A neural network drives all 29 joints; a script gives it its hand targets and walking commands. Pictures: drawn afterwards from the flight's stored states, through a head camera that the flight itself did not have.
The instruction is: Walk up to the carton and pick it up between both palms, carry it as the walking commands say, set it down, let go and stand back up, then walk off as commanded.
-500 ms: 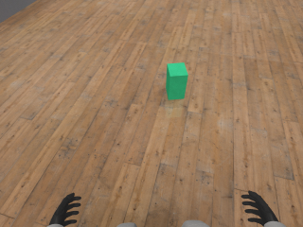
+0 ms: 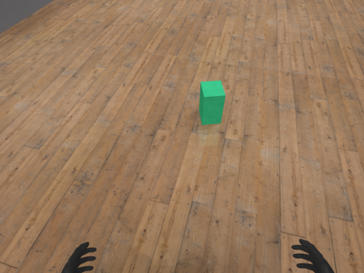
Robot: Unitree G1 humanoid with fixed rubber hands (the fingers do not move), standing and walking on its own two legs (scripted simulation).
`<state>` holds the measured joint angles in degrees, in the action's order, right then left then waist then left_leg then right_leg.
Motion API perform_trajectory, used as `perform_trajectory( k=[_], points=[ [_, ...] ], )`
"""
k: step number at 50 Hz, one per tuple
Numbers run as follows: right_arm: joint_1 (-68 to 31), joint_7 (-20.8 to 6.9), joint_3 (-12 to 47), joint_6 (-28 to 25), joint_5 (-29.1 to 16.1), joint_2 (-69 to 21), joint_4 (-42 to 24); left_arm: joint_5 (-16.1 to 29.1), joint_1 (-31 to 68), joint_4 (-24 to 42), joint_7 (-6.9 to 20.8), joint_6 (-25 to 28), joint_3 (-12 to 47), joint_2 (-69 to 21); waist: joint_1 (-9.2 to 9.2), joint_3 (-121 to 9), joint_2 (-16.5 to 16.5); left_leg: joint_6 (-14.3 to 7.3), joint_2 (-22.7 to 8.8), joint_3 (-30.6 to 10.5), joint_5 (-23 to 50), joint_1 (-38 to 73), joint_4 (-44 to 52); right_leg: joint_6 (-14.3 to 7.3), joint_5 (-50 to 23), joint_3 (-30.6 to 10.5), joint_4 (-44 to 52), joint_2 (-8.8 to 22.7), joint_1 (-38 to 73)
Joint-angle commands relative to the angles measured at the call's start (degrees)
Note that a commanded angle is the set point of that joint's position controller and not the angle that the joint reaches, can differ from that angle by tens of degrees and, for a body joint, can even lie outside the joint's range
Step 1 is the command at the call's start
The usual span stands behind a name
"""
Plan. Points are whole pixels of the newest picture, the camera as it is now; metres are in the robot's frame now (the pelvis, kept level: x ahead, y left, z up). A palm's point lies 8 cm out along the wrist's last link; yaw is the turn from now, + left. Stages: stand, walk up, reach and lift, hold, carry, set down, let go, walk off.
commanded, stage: stand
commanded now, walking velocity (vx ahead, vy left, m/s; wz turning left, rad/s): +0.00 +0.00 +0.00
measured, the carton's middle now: (211, 103) +1.24 -0.21 -0.63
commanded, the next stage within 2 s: walk up in 1.36 s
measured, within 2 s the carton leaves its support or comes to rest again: neither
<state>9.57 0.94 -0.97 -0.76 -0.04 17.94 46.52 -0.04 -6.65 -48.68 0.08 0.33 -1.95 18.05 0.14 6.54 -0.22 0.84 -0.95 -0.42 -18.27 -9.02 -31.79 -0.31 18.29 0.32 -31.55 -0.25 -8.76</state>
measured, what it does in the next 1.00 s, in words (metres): stands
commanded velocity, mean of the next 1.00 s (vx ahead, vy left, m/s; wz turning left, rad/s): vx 0.00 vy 0.00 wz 0.00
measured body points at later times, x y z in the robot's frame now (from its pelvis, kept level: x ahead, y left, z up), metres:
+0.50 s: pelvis +0.00 +0.00 +0.01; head +0.00 +0.00 +0.46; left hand +0.09 +0.29 -0.12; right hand +0.09 -0.29 -0.11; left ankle -0.01 +0.13 -0.73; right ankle -0.01 -0.12 -0.73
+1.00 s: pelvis -0.02 +0.00 +0.01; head -0.01 +0.00 +0.46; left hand +0.07 +0.29 -0.12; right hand +0.05 -0.30 -0.12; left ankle -0.01 +0.13 -0.73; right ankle -0.01 -0.12 -0.73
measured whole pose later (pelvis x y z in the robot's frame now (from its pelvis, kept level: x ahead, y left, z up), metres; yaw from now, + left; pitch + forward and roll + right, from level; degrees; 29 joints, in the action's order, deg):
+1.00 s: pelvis -0.02 +0.00 +0.01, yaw +0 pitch -4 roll +0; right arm 9.9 1.5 -1.0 -1.4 -0.3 18.0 59.6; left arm 0.4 -8.0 -61.0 -0.6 1.3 -2.1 18.1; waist 0.1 5.1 0.0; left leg 1.3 -1.5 -0.1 -11.1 -5.3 -20.8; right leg -0.6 11.0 0.1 -20.6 -0.8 -5.2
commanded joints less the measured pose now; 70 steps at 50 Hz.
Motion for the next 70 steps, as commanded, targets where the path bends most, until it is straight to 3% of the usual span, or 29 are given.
perform_trajectory(
  k=[1, 26, 53, 70],
  points=[
    [-2.1, 0.6, -2.6, -1.4, -0.1, 11.2, -2.9, 0.1, 3.2, 3.2, -0.5, 1.4, -2.4, 10.6, -0.04, -6.9, 0.6, -2.0, -5.2, -3.6, 18.4, 1.4, 6.8, -1.6, -19.5, -5.0, 7.6, 6.9, 1.9],
    [-2.3, 1.2, -2.2, -1.6, -0.3, 11.4, 7.3, 0.4, 2.0, -7.1, -1.1, 1.9, -1.9, 10.8, -0.01, -5.3, 0.4, -1.5, -6.1, -3.7, 15.6, 3.7, 13.6, -0.8, -16.5, -5.3, 14.2, 7.5, 2.8],
    [-0.3, 0.9, -2.2, -1.6, -0.3, 11.7, 10.0, 0.5, 0.1, -8.9, -1.1, 2.0, -2.2, 11.1, -0.05, -3.8, 0.5, -1.5, -6.3, -3.7, 11.3, 2.4, 15.5, -1.0, -10.8, -6.1, 16.6, 7.5, 1.5],
    [0.3, 0.9, -2.2, -1.5, -0.3, 12.0, 10.4, 0.6, -0.6, -8.9, -1.2, 2.0, -2.2, 11.2, -0.04, -4.2, 0.6, -1.6, -6.6, -3.6, 11.7, 2.8, 15.5, -1.1, -11.8, -6.3, 16.6, 7.5, 1.6]
  ],
)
